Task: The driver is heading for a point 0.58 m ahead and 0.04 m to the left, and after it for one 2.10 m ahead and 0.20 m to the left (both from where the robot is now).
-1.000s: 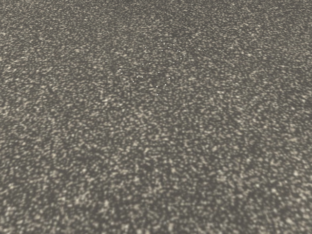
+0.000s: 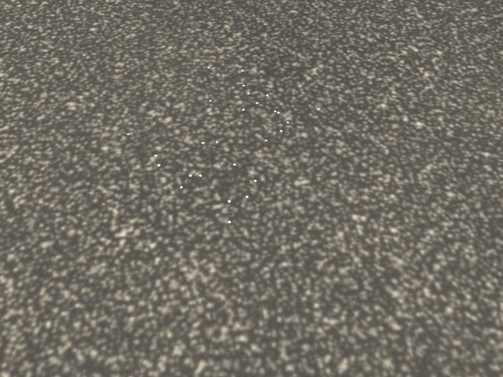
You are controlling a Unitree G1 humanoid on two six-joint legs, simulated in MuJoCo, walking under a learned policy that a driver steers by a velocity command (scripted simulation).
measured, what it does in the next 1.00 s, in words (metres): walks ahead: right foot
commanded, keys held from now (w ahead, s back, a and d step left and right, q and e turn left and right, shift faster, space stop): shift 0.42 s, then w+shift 0.54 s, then w+q+shift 0.04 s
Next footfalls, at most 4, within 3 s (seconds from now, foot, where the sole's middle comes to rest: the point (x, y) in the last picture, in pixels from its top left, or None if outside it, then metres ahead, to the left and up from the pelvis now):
0.20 right None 0.20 -0.15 -0.77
1.04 right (339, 314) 0.59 -0.22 -0.77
1.48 left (242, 264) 0.75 0.04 -0.77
2.00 right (318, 243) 0.82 -0.19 -0.77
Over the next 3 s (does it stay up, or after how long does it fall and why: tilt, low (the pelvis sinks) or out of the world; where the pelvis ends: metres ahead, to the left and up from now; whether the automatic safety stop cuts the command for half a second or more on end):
stays up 0.75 -0.09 0.00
